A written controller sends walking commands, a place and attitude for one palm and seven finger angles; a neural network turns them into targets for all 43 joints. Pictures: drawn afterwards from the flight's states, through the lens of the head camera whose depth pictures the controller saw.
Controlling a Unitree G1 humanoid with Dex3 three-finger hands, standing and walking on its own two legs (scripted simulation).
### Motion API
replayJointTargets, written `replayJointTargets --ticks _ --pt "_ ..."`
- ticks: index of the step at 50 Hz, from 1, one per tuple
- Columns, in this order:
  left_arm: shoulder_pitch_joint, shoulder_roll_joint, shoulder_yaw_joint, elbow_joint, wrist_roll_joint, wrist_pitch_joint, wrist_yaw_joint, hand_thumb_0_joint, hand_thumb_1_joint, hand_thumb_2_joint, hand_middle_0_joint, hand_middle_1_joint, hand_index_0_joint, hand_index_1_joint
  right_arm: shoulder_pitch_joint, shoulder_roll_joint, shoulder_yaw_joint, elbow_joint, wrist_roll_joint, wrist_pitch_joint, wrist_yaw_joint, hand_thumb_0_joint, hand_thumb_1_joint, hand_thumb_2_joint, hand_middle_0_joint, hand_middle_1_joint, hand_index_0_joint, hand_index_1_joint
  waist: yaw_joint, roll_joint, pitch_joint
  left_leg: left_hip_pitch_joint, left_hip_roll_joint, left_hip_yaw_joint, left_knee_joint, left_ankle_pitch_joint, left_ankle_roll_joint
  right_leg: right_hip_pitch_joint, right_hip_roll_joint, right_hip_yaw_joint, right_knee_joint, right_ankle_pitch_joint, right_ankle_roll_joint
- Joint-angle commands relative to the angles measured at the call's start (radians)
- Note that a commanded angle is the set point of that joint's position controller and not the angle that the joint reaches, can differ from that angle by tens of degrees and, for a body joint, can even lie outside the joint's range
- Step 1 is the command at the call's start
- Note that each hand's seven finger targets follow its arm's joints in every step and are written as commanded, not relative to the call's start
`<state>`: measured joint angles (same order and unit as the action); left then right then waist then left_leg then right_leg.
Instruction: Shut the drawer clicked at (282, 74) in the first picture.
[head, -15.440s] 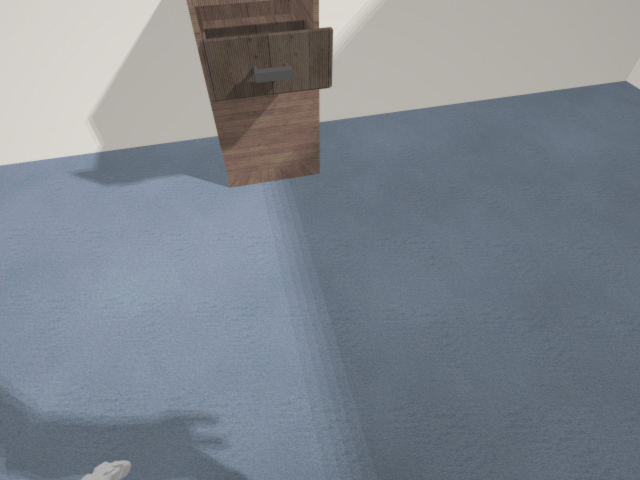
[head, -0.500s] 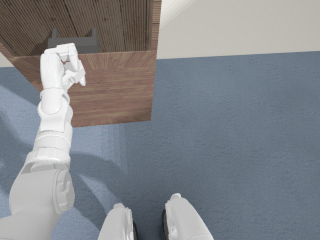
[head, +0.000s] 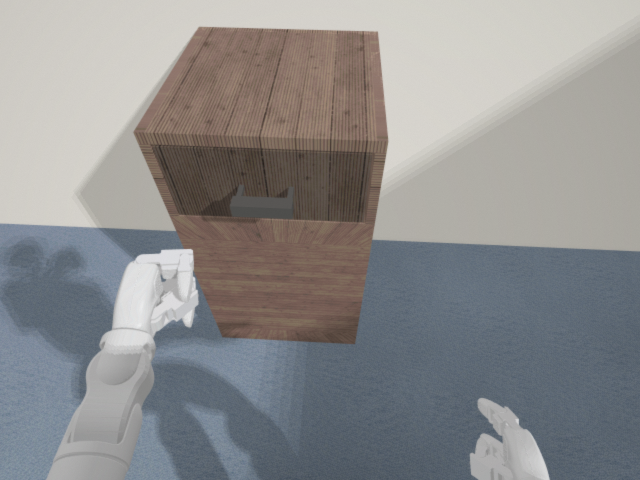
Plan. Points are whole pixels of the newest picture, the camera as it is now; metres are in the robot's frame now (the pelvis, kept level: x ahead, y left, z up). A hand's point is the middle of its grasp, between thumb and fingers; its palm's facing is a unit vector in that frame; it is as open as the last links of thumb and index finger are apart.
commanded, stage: draw the hand back to the body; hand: left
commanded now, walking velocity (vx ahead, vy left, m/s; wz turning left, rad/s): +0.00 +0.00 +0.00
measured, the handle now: (264, 198) +0.61 +0.14 -0.05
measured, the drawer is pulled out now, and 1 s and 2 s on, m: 0.00 0.00 0.00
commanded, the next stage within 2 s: step back with the hand held close in 0.74 s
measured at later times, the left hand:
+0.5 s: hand (46, 353) +0.20 +0.24 +0.17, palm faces +0.36 -0.86 -0.36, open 3.3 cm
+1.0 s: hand (10, 365) +0.18 +0.24 +0.19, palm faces +0.40 -0.81 -0.43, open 3.2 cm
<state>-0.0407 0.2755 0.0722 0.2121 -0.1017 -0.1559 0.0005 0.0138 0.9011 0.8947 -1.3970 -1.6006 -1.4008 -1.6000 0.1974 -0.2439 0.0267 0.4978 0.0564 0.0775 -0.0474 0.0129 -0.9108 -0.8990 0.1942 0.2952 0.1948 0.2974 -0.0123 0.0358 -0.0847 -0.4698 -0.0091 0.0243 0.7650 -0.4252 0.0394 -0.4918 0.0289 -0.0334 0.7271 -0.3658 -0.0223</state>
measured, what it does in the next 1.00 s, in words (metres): stands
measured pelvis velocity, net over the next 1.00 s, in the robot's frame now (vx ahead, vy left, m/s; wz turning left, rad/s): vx -0.01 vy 0.00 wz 0.00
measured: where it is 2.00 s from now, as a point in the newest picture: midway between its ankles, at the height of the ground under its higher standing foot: outside the picture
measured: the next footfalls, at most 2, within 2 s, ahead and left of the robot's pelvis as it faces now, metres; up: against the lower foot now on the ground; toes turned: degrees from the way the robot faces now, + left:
none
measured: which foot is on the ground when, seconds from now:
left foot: down 0.00-1.00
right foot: down 0.00-1.00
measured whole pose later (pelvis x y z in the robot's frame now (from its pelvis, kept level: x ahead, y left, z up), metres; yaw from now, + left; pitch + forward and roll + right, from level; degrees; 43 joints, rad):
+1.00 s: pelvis -0.01 +0.00 +0.03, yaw +0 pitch -2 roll -1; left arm 0.55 0.34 0.34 -0.45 -0.05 -0.17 0.11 0.01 0.89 0.89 -1.40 -1.60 -1.41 -1.60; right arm 0.20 -0.24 0.03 0.60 -0.01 -0.08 -0.06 0.02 -0.91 -0.90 0.20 0.30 0.20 0.30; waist 0.03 0.07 -0.01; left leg -0.15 0.00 0.03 0.47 -0.28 0.03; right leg -0.15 0.05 -0.02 0.38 -0.19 -0.03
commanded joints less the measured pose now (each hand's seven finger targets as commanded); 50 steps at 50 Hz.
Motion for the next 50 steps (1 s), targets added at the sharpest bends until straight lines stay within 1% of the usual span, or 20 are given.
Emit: replayJointTargets --ticks 1,4,7,11,15,17,20,22,25,28,30,33,37,40,43,44,45,46,47,50 --pt "-0.227 0.16 0.065 -0.342 0.025 0.009 0.08 0.0 0.9 0.9 -1.4 -1.6 -1.4 -1.6 -0.095 -0.102 -0.02 -0.133 -0.008 -0.047 -0.037 0.0 -0.9 -0.9 0.2 0.3 0.2 0.3 0.005 0.013 -0.163 0.18 0.026 -0.038 -0.229 0.274 -0.005 0.245 -0.03 0.036 -0.186 0.242 -0.011" --pt "-0.14 0.157 0.068 -0.415 0.03 0.036 0.094 0.0 0.9 0.9 -1.4 -1.6 -1.4 -1.6 -0.109 -0.095 -0.009 -0.118 -0.016 -0.074 -0.045 0.0 -0.9 -0.9 0.2 0.3 0.2 0.3 0.019 0.028 -0.136 0.256 0.03 -0.044 -0.279 0.317 -0.005 0.291 -0.029 0.029 -0.233 0.269 -0.013" --pt "-0.059 0.146 0.073 -0.469 0.03 0.058 0.097 0.0 0.9 0.9 -1.4 -1.6 -1.4 -1.6 -0.123 -0.095 -0.003 -0.105 -0.024 -0.092 -0.047 0.0 -0.9 -0.9 0.2 0.3 0.2 0.3 0.026 0.004 -0.092 0.297 0.031 -0.044 -0.323 0.333 -0.006 0.328 -0.028 0.023 -0.278 0.281 -0.011" --pt "0.089 0.162 0.118 -0.577 0.029 0.064 0.094 0.0 0.9 0.9 -1.4 -1.6 -1.4 -1.6 -0.135 -0.092 -0.003 -0.094 -0.037 -0.116 -0.04 0.0 -0.9 -0.9 0.2 0.3 0.2 0.3 0.045 -0.007 -0.068 0.339 0.037 -0.042 -0.364 0.398 -0.008 0.39 -0.029 0.019 -0.317 0.329 -0.011" --pt "0.186 0.18 0.162 -0.701 0.031 0.061 0.095 0.0 0.9 0.9 -1.4 -1.6 -1.4 -1.6 -0.141 -0.09 -0.004 -0.085 -0.046 -0.138 -0.03 0.0 -0.9 -0.9 0.2 0.3 0.2 0.3 0.053 0.043 -0.034 0.359 0.04 -0.047 -0.392 0.429 -0.016 0.417 -0.028 0.02 -0.343 0.338 -0.014" --pt "0.259 0.195 0.2 -0.738 0.031 0.059 0.099 0.0 0.9 0.9 -1.4 -1.6 -1.4 -1.6 -0.137 -0.087 -0.008 -0.079 -0.052 -0.149 -0.028 0.0 -0.9 -0.9 0.2 0.3 0.2 0.3 0.06 0.012 -0.034 0.366 0.04 -0.041 -0.391 0.458 -0.014 0.433 -0.028 0.019 -0.349 0.364 -0.013" --pt "0.33 0.205 0.235 -0.789 0.025 0.053 0.097 0.0 0.9 0.9 -1.4 -1.6 -1.4 -1.6 -0.143 -0.088 -0.013 -0.076 -0.054 -0.16 -0.023 0.0 -0.9 -0.9 0.2 0.3 0.2 0.3 0.064 -0.004 0.004 0.349 0.037 -0.04 -0.399 0.418 -0.012 0.434 -0.027 0.023 -0.365 0.341 -0.011" --pt "0.373 0.22 0.266 -0.846 0.025 0.043 0.099 0.0 0.9 0.9 -1.4 -1.6 -1.4 -1.6 -0.138 -0.088 -0.017 -0.074 -0.056 -0.175 -0.021 0.0 -0.9 -0.9 0.2 0.3 0.2 0.3 0.069 0.025 -0.011 0.355 0.036 -0.04 -0.394 0.434 -0.011 0.444 -0.03 0.024 -0.362 0.353 -0.011" --pt "0.437 0.234 0.298 -0.894 0.023 0.032 0.102 0.0 0.9 0.9 -1.4 -1.6 -1.4 -1.6 -0.138 -0.089 -0.021 -0.071 -0.052 -0.195 -0.019 0.0 -0.9 -0.9 0.2 0.3 0.2 0.3 0.075 0.05 0.014 0.348 0.04 -0.045 -0.397 0.405 -0.015 0.432 -0.029 0.029 -0.368 0.322 -0.012" --pt "0.506 0.267 0.358 -0.931 0.021 0.02 0.108 0.0 0.9 0.9 -1.4 -1.6 -1.4 -1.6 -0.137 -0.093 -0.028 -0.067 -0.05 -0.215 -0.023 0.0 -0.9 -0.9 0.2 0.3 0.2 0.3 0.086 0.028 0.031 0.335 0.042 -0.046 -0.392 0.385 -0.015 0.428 -0.023 0.033 -0.376 0.307 -0.014" --pt "0.505 0.198 0.299 -0.874 0.023 0.021 0.102 0.0 0.9 0.9 -1.4 -1.6 -1.4 -1.6 -0.126 -0.092 -0.03 -0.052 -0.05 -0.216 -0.022 0.0 -0.9 -0.9 0.2 0.3 0.2 0.3 0.066 -0.01 0.089 0.328 0.043 -0.044 -0.397 0.334 -0.01 0.382 -0.028 0.032 -0.384 0.254 -0.01" --pt "0.467 0.198 0.29 -0.852 0.028 0.018 0.106 0.0 0.9 0.9 -1.4 -1.6 -1.4 -1.6 -0.128 -0.099 -0.037 -0.047 -0.051 -0.221 -0.031 0.0 -0.9 -0.9 0.2 0.3 0.2 0.3 0.062 -0.004 0.123 0.33 0.04 -0.041 -0.4 0.262 -0.002 0.348 -0.031 0.04 -0.409 0.177 -0.008" --pt "0.45 0.226 0.315 -0.881 0.03 0.003 0.117 0.0 0.9 0.9 -1.4 -1.6 -1.4 -1.6 -0.129 -0.093 -0.033 -0.048 -0.055 -0.234 -0.039 0.0 -0.9 -0.9 0.2 0.3 0.2 0.3 0.077 -0.011 0.068 0.332 0.034 -0.044 -0.4 0.251 0.003 0.385 -0.038 0.044 -0.4 0.161 -0.009" --pt "0.447 0.238 0.323 -0.91 0.033 -0.003 0.121 0.0 0.9 0.9 -1.4 -1.6 -1.4 -1.6 -0.132 -0.09 -0.029 -0.046 -0.056 -0.249 -0.04 0.0 -0.9 -0.9 0.2 0.3 0.2 0.3 0.081 0.046 0.051 0.34 0.032 -0.043 -0.398 0.275 -0.002 0.402 -0.039 0.051 -0.397 0.19 -0.015" --pt "0.46 0.241 0.331 -0.9 0.035 -0.001 0.121 0.0 0.9 0.9 -1.4 -1.6 -1.4 -1.6 -0.132 -0.087 -0.027 -0.039 -0.058 -0.259 -0.037 0.0 -0.9 -0.9 0.2 0.3 0.2 0.3 0.084 0.044 0.072 0.334 0.032 -0.048 -0.4 0.303 -0.009 0.405 -0.031 0.046 -0.397 0.221 -0.017" --pt "0.358 0.357 0.464 -0.955 0.042 -0.053 0.129 0.0 0.9 0.9 -1.4 -1.6 -1.4 -1.6 -0.118 -0.125 -0.041 -0.063 -0.059 -0.235 -0.032 0.0 -0.9 -0.9 0.2 0.3 0.2 0.3 0.025 0.016 0.159 0.251 0.041 -0.062 -0.378 0.2 0.017 0.285 -0.083 0.199 -0.469 0.21 -0.016" --pt "0.463 0.274 0.412 -0.851 0.045 -0.06 0.123 0.0 0.9 0.9 -1.4 -1.6 -1.4 -1.6 -0.104 -0.105 -0.046 -0.039 -0.061 -0.219 -0.03 0.0 -0.9 -0.9 0.2 0.3 0.2 0.3 0.021 -0.03 0.156 0.273 0.034 -0.07 -0.351 0.195 0.017 0.254 -0.111 0.209 -0.496 0.171 -0.021" --pt "0.524 0.234 0.379 -0.826 0.05 -0.067 0.118 0.0 0.9 0.9 -1.4 -1.6 -1.4 -1.6 -0.097 -0.104 -0.05 -0.041 -0.065 -0.205 -0.023 0.0 -0.9 -0.9 0.2 0.3 0.2 0.3 0.018 -0.056 0.13 0.283 0.037 -0.064 -0.341 0.208 0.016 0.248 -0.12 0.21 -0.503 0.157 -0.021" --pt "0.547 0.214 0.359 -0.83 0.051 -0.075 0.115 0.0 0.9 0.9 -1.4 -1.6 -1.4 -1.6 -0.099 -0.106 -0.054 -0.042 -0.066 -0.194 -0.018 0.0 -0.9 -0.9 0.2 0.3 0.2 0.3 0.014 -0.04 0.108 0.286 0.041 -0.062 -0.343 0.236 0.016 0.257 -0.122 0.196 -0.492 0.187 -0.019" --pt "0.602 0.225 0.368 -0.856 0.053 -0.101 0.119 0.0 0.9 0.9 -1.4 -1.6 -1.4 -1.6 -0.101 -0.111 -0.066 -0.055 -0.065 -0.176 -0.019 0.0 -0.9 -0.9 0.2 0.3 0.2 0.3 0.017 0.002 0.014 0.278 0.055 -0.064 -0.385 0.35 0.014 0.342 -0.102 0.129 -0.405 0.362 -0.007"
